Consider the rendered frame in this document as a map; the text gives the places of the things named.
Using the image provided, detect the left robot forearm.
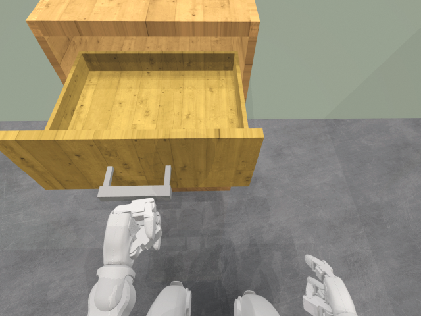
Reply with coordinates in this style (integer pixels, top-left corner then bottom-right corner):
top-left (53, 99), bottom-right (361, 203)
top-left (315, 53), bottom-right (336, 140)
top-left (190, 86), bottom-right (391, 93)
top-left (87, 265), bottom-right (136, 316)

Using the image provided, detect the cabinet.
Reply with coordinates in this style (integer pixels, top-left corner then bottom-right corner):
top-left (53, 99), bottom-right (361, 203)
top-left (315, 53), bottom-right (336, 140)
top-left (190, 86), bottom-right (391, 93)
top-left (26, 0), bottom-right (260, 192)

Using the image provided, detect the drawer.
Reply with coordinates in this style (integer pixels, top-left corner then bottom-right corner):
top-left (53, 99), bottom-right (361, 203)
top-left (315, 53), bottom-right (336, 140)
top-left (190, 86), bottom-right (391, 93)
top-left (0, 51), bottom-right (264, 190)

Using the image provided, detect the robot left thigh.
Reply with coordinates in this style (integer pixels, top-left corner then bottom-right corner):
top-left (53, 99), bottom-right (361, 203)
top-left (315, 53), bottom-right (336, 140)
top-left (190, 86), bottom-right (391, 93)
top-left (146, 285), bottom-right (191, 316)

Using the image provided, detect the handle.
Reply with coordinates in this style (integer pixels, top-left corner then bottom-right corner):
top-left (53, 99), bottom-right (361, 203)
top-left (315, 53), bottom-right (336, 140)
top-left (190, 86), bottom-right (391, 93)
top-left (97, 165), bottom-right (172, 201)

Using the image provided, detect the robot thigh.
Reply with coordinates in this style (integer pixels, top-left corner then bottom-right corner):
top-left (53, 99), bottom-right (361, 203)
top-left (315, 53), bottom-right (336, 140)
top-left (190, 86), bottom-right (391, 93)
top-left (146, 285), bottom-right (191, 316)
top-left (234, 294), bottom-right (280, 316)

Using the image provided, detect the left robot hand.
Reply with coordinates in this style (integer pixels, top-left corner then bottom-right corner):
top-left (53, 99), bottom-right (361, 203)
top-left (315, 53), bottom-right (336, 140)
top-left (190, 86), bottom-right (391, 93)
top-left (103, 198), bottom-right (162, 268)

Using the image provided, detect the robot right thigh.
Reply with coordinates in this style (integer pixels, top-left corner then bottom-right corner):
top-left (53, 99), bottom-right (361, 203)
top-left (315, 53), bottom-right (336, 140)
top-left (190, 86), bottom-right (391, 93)
top-left (234, 294), bottom-right (280, 316)

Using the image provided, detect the right robot hand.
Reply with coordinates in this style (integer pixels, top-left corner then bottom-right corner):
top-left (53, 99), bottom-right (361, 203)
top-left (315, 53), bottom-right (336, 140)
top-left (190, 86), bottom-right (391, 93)
top-left (303, 255), bottom-right (357, 316)

